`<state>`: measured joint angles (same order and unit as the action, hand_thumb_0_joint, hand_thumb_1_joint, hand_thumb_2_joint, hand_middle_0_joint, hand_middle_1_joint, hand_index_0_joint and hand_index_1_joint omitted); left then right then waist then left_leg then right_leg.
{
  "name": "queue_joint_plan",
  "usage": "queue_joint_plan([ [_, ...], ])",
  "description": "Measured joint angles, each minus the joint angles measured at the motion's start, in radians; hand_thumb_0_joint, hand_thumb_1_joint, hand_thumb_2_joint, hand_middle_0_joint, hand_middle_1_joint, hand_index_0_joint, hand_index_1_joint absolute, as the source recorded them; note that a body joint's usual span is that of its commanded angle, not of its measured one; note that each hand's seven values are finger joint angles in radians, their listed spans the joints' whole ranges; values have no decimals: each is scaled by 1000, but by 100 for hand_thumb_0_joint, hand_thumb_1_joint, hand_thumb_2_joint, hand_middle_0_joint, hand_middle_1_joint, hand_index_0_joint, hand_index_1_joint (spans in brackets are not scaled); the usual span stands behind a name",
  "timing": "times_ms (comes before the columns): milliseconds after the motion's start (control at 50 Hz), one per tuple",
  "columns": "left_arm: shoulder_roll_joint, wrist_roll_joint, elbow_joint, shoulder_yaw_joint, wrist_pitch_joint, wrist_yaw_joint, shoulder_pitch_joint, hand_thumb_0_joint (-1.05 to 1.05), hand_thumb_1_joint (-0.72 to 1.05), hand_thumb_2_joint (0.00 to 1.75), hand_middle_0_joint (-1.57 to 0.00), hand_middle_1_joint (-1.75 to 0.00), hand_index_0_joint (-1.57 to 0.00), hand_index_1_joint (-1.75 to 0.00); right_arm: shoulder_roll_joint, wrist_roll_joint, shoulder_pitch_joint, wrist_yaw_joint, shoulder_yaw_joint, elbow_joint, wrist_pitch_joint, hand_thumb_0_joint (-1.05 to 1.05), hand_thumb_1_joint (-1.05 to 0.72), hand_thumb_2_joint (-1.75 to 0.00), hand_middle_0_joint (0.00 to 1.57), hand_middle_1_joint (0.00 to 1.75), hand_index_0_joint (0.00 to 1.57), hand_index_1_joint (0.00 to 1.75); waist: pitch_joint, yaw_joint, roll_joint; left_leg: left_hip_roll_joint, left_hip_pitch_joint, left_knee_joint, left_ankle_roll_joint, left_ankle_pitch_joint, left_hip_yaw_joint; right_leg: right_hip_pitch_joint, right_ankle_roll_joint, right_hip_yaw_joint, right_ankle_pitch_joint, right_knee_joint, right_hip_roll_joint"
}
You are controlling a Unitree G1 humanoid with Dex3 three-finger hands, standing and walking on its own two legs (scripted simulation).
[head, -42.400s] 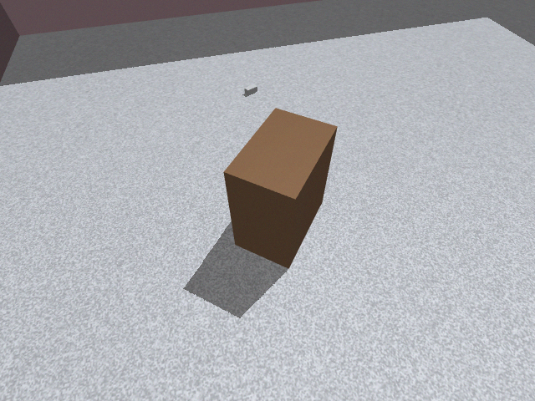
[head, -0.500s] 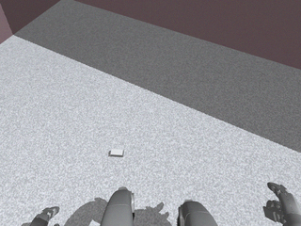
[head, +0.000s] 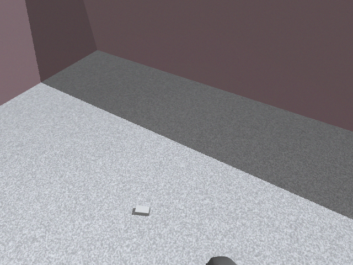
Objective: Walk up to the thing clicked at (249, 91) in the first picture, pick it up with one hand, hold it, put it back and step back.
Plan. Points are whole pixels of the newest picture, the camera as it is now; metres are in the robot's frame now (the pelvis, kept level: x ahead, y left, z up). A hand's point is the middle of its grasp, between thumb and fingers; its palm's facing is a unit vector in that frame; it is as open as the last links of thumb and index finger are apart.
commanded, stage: walk up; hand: left
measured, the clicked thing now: (142, 210) +0.54 +0.22 -0.74
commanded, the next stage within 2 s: none
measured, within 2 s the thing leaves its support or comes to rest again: neither
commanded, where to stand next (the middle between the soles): +0.15 -0.01 m, yaw -2 degrees
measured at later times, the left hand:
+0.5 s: hand out of the picture +0.13 +0.22 -0.15, palm faces -0.09 -0.93 -0.35, open 7.4 cm
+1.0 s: hand out of the picture +0.11 +0.25 -0.15, palm faces -0.09 -0.90 -0.42, open 7.4 cm
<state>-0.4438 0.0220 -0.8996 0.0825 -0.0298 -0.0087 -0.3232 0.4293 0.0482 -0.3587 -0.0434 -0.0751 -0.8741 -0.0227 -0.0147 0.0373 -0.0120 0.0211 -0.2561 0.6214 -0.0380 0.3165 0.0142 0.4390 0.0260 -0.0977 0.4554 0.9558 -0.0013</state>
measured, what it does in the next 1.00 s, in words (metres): steps on the spot: right foot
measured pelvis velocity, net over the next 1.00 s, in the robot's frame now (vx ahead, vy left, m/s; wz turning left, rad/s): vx -0.02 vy -0.03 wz -0.08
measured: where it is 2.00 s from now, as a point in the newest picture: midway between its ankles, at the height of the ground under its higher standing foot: outside the picture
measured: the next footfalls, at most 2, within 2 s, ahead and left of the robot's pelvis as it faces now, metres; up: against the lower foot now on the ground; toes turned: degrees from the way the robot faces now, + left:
right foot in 0.28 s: +0.11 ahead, -0.16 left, +0.00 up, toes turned -1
left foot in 1.28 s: +0.01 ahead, +0.09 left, +0.00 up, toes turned +1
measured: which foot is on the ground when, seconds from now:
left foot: down 0.00-1.00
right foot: up 0.00-0.26, down 0.28-1.00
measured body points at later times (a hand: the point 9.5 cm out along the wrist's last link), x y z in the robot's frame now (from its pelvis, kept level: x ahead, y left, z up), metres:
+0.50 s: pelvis +0.03 -0.02 +0.00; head +0.07 -0.04 +0.45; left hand +0.13 +0.27 -0.12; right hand +0.11 -0.32 -0.13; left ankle +0.03 +0.12 -0.73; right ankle +0.07 -0.16 -0.73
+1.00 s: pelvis -0.02 -0.03 -0.01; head +0.04 -0.04 +0.44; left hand +0.11 +0.29 -0.12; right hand +0.07 -0.36 -0.13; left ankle +0.03 +0.11 -0.72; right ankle +0.01 -0.13 -0.73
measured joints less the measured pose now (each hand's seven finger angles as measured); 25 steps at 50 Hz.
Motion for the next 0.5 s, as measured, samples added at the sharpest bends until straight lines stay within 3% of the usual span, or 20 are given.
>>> queue_joint_plan([
  [80,-16,0,-7,4,11,-23,6,1,90,90,-20,-30,-20,-30,-24,-12,-21,17,21,-19,-13,0,-90,-90,20,30,20,30,-6,-2,-30,-5,46,-77,-5,-33,-3,56,-8,1,-98,53,23],
  [180,-18,-4,-13,6,-3,-38,-1,0,90,90,-20,-30,-20,-30,-37,-15,-4,37,34,-23,-25,0,-90,-90,21,30,20,30,-31,-25,-63,-16,67,-98,18,-36,22,42,-26,-10,-164,-55,2],
  [280,20,-13,-46,-19,3,-29,18,0,90,90,-20,-30,-20,-30,-22,-19,59,38,38,0,-2,0,-90,-90,21,30,20,30,-66,-36,-40,-42,21,12,34,39,41,-91,-23,40,-158,-305,-25],
  [340,73,-8,-64,-39,26,-12,63,0,91,90,-20,-30,-20,-30,-10,-38,116,47,36,-1,19,0,-90,-90,20,30,20,30,-109,-36,42,-93,-17,108,37,80,5,-115,-41,76,-210,-336,20],
  [380,87,-11,-58,-57,37,-10,87,0,90,90,-20,-30,-20,-30,-24,-45,142,52,44,-4,23,0,-91,-90,20,30,20,30,-112,-45,37,-65,-27,112,27,114,-13,-97,-38,65,-196,-316,7],
  [420,101,-16,-55,-72,41,-8,110,0,90,90,-20,-30,-20,-30,-32,-49,165,49,52,-13,16,0,-91,-90,20,30,20,30,-108,-44,39,-50,-9,44,23,57,-21,-85,-41,57,-189,-309,-3],
  [460,111,-20,-57,-82,42,-5,143,0,90,90,-21,-30,-20,-30,-42,-51,186,46,56,-31,9,0,-91,-90,20,30,20,30,-109,-40,38,-39,2,16,49,34,-19,-87,-48,54,-188,-311,-16],
  [500,115,-21,-58,-86,49,-3,168,0,90,90,-21,-30,-20,-30,-53,-50,198,41,63,-48,10,0,-91,-90,20,30,20,30,-98,-40,38,-35,12,-4,56,31,-15,-93,-50,49,-193,-326,-20],
])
